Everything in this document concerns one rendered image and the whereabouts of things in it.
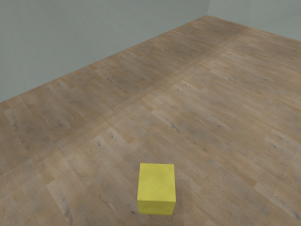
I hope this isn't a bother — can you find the carton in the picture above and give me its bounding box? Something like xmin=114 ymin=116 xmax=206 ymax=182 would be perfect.
xmin=137 ymin=163 xmax=176 ymax=216

